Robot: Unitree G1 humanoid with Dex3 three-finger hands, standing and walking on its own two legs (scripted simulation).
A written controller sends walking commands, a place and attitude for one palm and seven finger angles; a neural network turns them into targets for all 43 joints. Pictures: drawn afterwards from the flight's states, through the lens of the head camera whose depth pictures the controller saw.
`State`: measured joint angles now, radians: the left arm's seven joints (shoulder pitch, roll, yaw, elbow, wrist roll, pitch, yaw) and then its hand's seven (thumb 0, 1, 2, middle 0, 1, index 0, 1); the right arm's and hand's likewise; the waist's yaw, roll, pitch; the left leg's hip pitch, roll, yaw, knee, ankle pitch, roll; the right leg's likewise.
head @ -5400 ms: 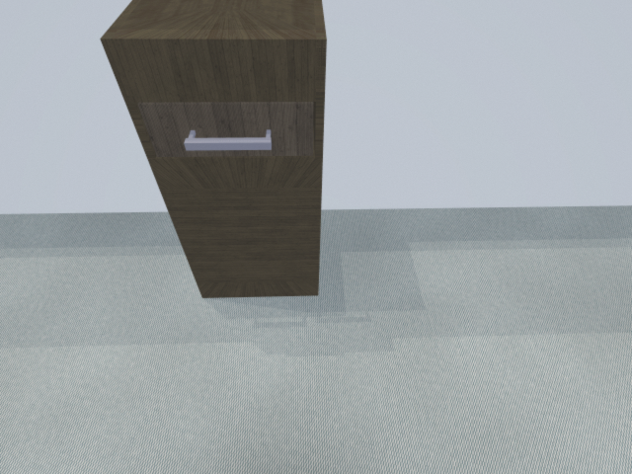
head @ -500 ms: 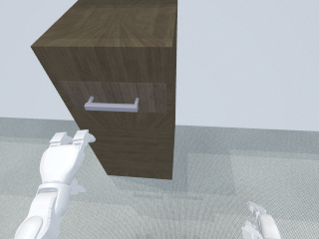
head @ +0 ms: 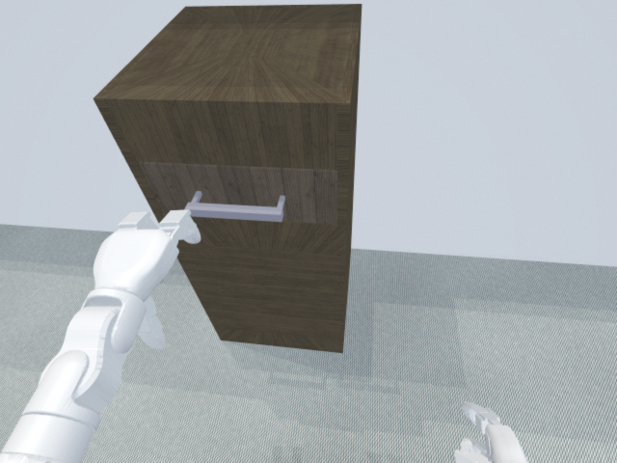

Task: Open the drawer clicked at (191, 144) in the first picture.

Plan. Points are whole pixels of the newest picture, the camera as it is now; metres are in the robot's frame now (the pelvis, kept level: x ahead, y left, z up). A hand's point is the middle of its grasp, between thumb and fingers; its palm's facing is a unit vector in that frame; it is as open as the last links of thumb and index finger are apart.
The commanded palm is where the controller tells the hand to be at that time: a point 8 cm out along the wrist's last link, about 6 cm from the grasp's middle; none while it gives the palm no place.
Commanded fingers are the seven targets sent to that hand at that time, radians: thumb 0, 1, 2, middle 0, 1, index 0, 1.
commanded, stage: raise the hand with hooked fingers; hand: left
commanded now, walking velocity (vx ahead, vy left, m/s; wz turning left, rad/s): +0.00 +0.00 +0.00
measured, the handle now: (236, 205) +0.57 +0.23 -0.04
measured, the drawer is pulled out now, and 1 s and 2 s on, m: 0.00 0.00 0.00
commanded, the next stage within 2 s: move the hooked fingers above the handle in 0.24 s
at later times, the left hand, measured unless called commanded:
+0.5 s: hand (177, 284) +0.31 +0.22 +0.07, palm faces +0.00 -0.06 -1.00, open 13.9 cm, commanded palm +0.30 +0.23 +0.12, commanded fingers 0.00 -0.50 0.30 -0.30 -1.20 -0.30 -1.20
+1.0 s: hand (201, 245) +0.40 +0.23 +0.04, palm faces -0.02 -0.04 -1.00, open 13.9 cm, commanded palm +0.38 +0.23 +0.10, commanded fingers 0.00 -0.50 0.30 -0.30 -1.20 -0.30 -1.20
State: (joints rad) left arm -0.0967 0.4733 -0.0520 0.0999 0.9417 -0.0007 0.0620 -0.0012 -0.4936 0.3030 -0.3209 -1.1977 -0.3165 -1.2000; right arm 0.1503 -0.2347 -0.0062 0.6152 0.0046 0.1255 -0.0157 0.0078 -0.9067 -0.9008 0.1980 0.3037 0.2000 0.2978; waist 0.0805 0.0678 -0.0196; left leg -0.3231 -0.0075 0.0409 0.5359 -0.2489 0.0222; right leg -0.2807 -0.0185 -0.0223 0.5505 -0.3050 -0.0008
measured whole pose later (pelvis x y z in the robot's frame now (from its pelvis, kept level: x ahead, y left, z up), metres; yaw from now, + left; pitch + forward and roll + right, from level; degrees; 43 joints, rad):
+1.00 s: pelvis +0.01 -0.01 -0.01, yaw -1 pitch +9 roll +0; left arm -0.41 0.46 -0.05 0.54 1.01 -0.08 0.17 0.00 -0.49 0.30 -0.32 -1.20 -0.32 -1.20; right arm 0.26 -0.26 -0.07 0.67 0.02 0.14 -0.03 0.01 -0.91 -0.90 0.20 0.30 0.20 0.30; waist 0.01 0.05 -0.07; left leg -0.49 0.01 0.04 0.64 -0.30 0.01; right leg -0.45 0.00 -0.02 0.65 -0.36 -0.01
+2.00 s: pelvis +0.01 +0.01 -0.03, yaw -3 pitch +20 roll -2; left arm -0.86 0.56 0.03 1.09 1.11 -0.10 0.26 0.00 -0.49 0.30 -0.32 -1.20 -0.32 -1.20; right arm 0.42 -0.26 -0.07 0.71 -0.01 0.15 -0.02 0.00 -0.91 -0.90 0.20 0.30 0.20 0.30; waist -0.14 0.05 -0.14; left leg -0.79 0.04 0.05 0.81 -0.36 0.03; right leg -0.73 0.02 0.00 0.76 -0.38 0.00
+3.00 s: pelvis +0.01 +0.01 -0.04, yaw -2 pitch +21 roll -2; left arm -0.82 0.55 0.02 1.08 1.11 -0.13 0.30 0.00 -0.49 0.30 -0.32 -1.20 -0.32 -1.20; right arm 0.38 -0.26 -0.07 0.71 -0.02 0.15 -0.02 0.00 -0.91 -0.90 0.20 0.30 0.20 0.30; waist -0.13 0.04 -0.15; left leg -0.83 0.04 0.04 0.85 -0.38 0.03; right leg -0.76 0.02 -0.02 0.79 -0.39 0.00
